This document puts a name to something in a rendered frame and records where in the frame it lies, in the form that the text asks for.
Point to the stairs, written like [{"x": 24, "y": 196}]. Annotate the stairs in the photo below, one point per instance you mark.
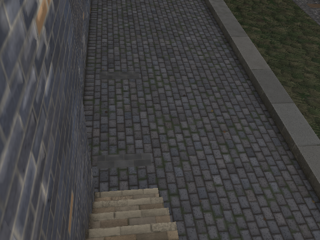
[{"x": 136, "y": 214}]

